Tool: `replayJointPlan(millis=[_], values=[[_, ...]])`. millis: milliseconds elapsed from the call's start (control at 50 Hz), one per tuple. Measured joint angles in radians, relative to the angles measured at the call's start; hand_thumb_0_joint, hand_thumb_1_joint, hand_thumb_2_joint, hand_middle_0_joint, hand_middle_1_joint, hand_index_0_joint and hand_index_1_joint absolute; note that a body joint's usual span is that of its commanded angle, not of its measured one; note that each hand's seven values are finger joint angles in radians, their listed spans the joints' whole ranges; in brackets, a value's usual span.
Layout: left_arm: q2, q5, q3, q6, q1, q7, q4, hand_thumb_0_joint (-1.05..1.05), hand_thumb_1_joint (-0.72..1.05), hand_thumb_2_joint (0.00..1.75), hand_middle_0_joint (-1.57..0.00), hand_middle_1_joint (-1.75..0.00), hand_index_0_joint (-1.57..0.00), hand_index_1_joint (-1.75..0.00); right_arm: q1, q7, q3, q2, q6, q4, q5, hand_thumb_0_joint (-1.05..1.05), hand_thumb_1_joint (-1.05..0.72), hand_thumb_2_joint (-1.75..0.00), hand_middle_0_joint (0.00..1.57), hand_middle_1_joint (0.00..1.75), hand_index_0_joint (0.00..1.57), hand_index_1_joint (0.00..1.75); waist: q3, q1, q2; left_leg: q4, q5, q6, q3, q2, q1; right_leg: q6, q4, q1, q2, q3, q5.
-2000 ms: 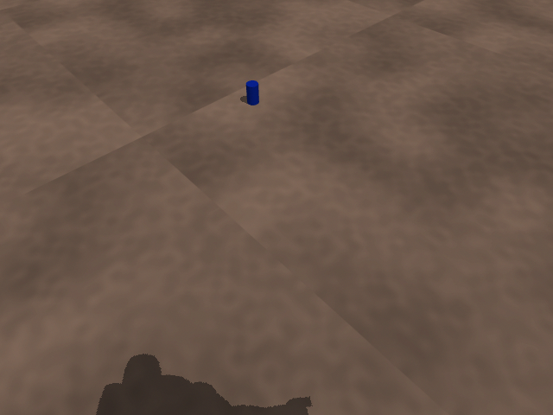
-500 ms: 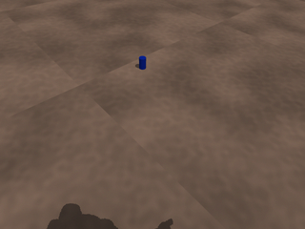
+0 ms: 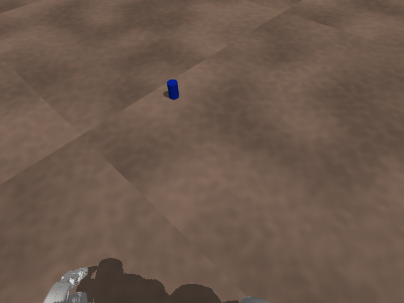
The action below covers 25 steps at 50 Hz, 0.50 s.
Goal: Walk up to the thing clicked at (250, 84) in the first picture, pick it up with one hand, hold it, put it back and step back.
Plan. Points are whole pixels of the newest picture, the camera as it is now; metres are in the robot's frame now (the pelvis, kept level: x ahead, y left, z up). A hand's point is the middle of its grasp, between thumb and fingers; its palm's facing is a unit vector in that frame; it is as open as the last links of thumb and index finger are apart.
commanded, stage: walk up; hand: left
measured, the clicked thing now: (173, 89) +1.61 +0.22 -0.70
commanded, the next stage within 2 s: none
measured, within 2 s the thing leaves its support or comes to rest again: neither
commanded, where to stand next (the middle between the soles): +1.26 +0.00 m, yaw +0 degrees
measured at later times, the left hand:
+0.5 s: hand (82, 217) +0.35 +0.33 -0.15, palm faces -0.08 -0.94 -0.32, open 7.4 cm
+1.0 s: hand (121, 132) +0.61 +0.26 -0.10, palm faces -0.03 -0.92 -0.40, open 7.4 cm
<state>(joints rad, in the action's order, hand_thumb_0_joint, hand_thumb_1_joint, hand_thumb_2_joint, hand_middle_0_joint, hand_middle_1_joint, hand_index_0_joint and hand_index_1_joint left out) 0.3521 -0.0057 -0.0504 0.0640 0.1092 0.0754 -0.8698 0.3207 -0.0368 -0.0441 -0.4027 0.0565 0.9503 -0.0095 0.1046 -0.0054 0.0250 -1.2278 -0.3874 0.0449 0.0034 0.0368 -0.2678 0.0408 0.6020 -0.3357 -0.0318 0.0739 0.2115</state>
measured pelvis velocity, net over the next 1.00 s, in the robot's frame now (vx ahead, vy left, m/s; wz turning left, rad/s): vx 0.53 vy -0.01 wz -0.05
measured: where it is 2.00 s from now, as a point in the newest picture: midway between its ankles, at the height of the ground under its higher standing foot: (204, 168)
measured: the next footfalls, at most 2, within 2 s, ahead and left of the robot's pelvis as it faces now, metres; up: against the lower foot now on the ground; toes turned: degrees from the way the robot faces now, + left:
left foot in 0.32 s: +0.37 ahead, +0.17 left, +0.00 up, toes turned +6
right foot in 0.78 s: +0.59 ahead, -0.11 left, +0.00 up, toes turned -7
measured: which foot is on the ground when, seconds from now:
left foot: up 0.00-0.30, down 0.32-0.82, up 0.84-1.00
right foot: down 0.00-0.34, up 0.36-0.76, down 0.78-1.00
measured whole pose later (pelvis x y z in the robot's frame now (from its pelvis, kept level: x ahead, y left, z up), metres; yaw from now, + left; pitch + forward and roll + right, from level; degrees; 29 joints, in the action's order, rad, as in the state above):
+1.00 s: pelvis +0.53 -0.01 +0.01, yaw -3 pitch -4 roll +2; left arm 0.37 -0.01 -0.04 0.09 0.26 0.06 -0.87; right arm 0.27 -0.05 -0.05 -0.44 0.05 0.87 -0.01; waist 0.08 0.03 0.06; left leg -1.09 -0.29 0.03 0.04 0.05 -0.46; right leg 0.03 0.50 -0.22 -0.04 0.07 0.22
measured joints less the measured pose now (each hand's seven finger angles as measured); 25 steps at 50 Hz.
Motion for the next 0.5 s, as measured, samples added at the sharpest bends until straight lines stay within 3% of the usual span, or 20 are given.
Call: replayJointPlan(millis=[60,140,200,280,320,360,420,500], values=[[0.002,0.000,0.002,0.006,0.067,-0.008,-0.019,0.00,0.90,0.89,-0.21,-0.30,-0.21,-0.30,-0.035,-0.014,-0.003,-0.013,0.007,-0.042,0.007,0.01,-0.90,-0.90,0.21,0.30,0.20,0.30,-0.017,0.019,0.013,0.066,0.090,0.005,0.008,0.030,-0.151,-0.003,-0.092,0.098,0.019,-0.010,0.004],[0.025,0.006,0.000,0.009,0.143,-0.005,-0.045,0.00,0.90,0.89,-0.21,-0.30,-0.21,-0.30,-0.072,-0.037,-0.024,-0.033,0.005,-0.076,0.019,0.00,-0.90,-0.90,0.21,0.30,0.20,0.30,-0.034,0.027,0.034,0.258,0.179,-0.030,0.016,0.078,-0.280,-0.004,-0.161,0.195,0.042,-0.009,0.038],[0.054,0.015,-0.009,0.013,0.178,0.000,-0.046,0.01,0.90,0.89,-0.21,-0.30,-0.21,-0.30,-0.084,-0.053,-0.033,-0.038,-0.001,-0.077,0.029,0.00,-0.91,-0.90,0.21,0.30,0.20,0.30,-0.046,0.037,0.026,0.457,0.231,-0.053,-0.007,0.099,-0.304,-0.014,-0.187,0.249,0.044,-0.003,0.080],[0.094,0.018,-0.019,0.015,0.204,0.001,-0.045,0.01,0.90,0.89,-0.21,-0.30,-0.21,-0.30,-0.091,-0.062,-0.038,-0.037,0.001,-0.061,0.033,0.00,-0.90,-0.90,0.21,0.30,0.20,0.30,-0.056,0.057,0.003,0.637,0.323,-0.050,-0.032,0.097,-0.247,-0.044,-0.163,0.306,0.037,0.001,0.173],[0.113,0.020,-0.022,0.009,0.218,-0.003,-0.046,0.01,0.90,0.89,-0.21,-0.30,-0.21,-0.30,-0.090,-0.059,-0.039,-0.034,0.010,-0.056,0.036,0.00,-0.90,-0.90,0.21,0.30,0.20,0.30,-0.068,0.060,-0.026,0.663,0.298,-0.041,-0.054,0.069,-0.194,-0.050,-0.091,0.312,0.010,-0.004,0.255],[0.121,0.018,-0.026,-0.006,0.212,-0.017,-0.054,0.01,0.90,0.89,-0.21,-0.30,-0.21,-0.30,-0.106,-0.048,-0.038,-0.014,0.026,-0.063,0.049,0.00,-0.90,-0.90,0.21,0.30,0.20,0.30,-0.049,0.053,-0.085,0.593,0.223,-0.033,-0.094,0.029,-0.183,-0.019,0.133,0.242,-0.038,-0.050,0.294],[0.101,0.010,-0.003,-0.019,0.202,-0.033,-0.064,0.01,0.90,0.89,-0.20,-0.30,-0.20,-0.29,-0.108,-0.034,-0.029,0.003,0.044,-0.092,0.033,0.00,-0.90,-0.90,0.21,0.30,0.20,0.30,-0.032,0.023,-0.075,0.579,0.158,-0.023,-0.104,0.038,-0.130,0.008,0.479,0.072,0.025,-0.108,0.264],[0.097,-0.003,0.010,-0.012,0.170,-0.022,-0.052,0.01,0.91,0.89,-0.20,-0.30,-0.20,-0.29,-0.058,-0.017,-0.004,0.028,0.051,-0.102,0.011,0.00,-0.90,-0.90,0.21,0.30,0.20,0.30,-0.025,-0.003,-0.092,0.704,0.157,-0.026,-0.120,0.019,0.009,-0.003,0.537,-0.100,0.015,-0.127,0.145]])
